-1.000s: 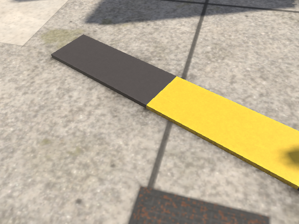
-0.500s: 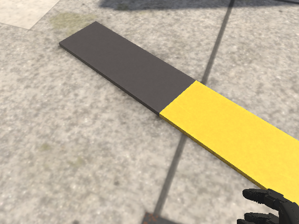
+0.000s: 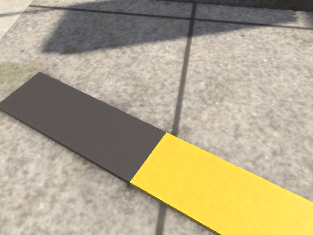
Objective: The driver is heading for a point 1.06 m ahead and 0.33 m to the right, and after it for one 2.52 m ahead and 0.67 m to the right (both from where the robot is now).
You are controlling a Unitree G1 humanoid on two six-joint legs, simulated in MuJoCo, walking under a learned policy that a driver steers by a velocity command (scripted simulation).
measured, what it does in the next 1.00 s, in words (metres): walks ahead, turning right: right foot, then left foot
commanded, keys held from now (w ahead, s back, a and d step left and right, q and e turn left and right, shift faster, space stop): w+e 0.62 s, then e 0.38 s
